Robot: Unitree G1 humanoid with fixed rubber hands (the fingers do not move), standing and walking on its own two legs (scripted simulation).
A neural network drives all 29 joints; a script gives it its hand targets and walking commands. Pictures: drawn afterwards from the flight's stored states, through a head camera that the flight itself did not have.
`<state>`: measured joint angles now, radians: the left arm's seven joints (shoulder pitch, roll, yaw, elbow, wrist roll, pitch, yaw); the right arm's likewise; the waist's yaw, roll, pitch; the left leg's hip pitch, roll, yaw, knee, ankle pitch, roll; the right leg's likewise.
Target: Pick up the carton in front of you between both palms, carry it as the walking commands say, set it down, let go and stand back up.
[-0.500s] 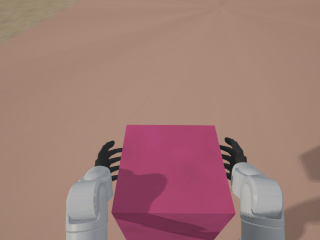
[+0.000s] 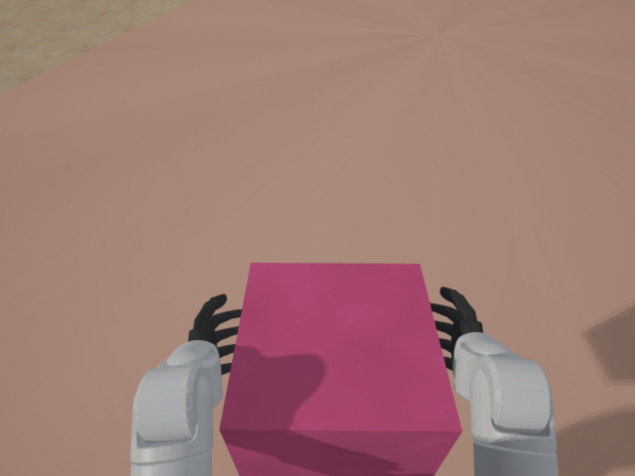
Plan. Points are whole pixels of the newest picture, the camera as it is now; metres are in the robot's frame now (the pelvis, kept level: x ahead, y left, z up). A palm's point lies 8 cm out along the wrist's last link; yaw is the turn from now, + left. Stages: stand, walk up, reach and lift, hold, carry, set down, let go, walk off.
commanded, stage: carry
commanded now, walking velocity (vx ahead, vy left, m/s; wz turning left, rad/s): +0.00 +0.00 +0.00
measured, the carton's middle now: (334, 387) +0.26 +0.00 +0.01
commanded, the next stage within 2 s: hold in 1.58 s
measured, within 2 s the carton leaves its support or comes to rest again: neither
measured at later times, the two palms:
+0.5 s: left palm (195, 378) +0.23 +0.15 +0.09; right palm (471, 372) +0.23 -0.15 +0.09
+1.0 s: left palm (207, 403) +0.22 +0.15 +0.05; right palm (467, 398) +0.23 -0.15 +0.05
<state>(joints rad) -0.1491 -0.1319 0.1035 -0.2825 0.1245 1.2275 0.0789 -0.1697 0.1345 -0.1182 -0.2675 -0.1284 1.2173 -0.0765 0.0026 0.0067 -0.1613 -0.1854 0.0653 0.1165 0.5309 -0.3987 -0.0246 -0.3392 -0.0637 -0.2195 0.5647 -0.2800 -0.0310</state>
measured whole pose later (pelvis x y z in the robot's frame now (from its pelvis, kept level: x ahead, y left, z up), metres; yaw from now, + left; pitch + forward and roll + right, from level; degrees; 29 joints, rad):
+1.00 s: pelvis -0.05 +0.00 +0.00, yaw +0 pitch +2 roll +0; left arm -0.17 -0.13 0.14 0.10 0.22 0.84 0.02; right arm -0.18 0.14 -0.14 0.10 -0.24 0.84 -0.02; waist 0.00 0.01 -0.12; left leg -0.23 0.05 0.12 0.52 -0.32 -0.01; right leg -0.36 -0.07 -0.22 0.50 -0.17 -0.05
